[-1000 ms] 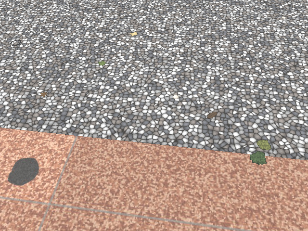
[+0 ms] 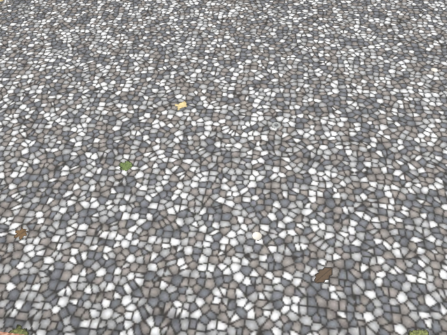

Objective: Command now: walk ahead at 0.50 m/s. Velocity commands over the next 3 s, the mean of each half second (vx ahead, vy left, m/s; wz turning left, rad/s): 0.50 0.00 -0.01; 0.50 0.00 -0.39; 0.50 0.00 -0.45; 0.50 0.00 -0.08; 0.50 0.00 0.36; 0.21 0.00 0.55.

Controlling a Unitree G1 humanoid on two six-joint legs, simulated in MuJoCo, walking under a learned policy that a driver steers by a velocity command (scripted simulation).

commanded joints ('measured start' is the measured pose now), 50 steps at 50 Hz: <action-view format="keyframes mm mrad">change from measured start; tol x16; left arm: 1 92 64 4 -2 -5 -31 4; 22 308 41 -7 25 -21 -8 6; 45 -367 50 2 -184 26 45 -67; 50 128 132 31 -1 65 36 -43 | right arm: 1 83 -32 -11 -31 -12 24 14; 15 -353 -58 11 -201 2 24 25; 21 203 -236 -59 -20 -35 -19 -2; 26 -57 -104 -20 -66 7 -21 18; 50 174 -159 3 31 -2 -21 -44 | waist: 1 -27 -73 -21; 16 24 -121 35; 22 -87 245 -302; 28 42 19 33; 46 -116 -20 154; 50 97 -59 -85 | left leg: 1 -119 63 -29 -28 64 -19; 16 -129 36 39 -492 339 3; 20 304 -32 42 -695 188 93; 22 694 352 -633 -861 103 301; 26 240 254 -257 -981 205 177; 30 227 220 -113 -1041 314 150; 46 407 194 121 -607 187 46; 50 315 138 173 83 554 36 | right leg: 1 75 -265 284 -275 130 -107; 15 256 -227 114 -285 469 -81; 19 330 -260 89 70 830 -63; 20 240 -215 61 297 728 -47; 22 -311 51 67 926 -364 12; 23 -407 -26 167 933 -302 -3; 38 -330 -99 118 255 549 38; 45 -407 -99 44 4 595 19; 50 182 -25 -45 -97 474 -68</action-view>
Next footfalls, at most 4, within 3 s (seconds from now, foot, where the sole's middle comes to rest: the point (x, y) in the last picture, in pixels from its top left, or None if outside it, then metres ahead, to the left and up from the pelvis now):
0.40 left None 0.34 0.11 -0.78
1.00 right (269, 291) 0.67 -0.11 -0.91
1.44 left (240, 220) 0.97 -0.02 -0.91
1.96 right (315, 189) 1.11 -0.33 -0.91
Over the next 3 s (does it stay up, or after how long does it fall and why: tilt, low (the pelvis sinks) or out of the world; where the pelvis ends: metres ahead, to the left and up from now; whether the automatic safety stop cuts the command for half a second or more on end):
stays up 1.41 -0.34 -0.13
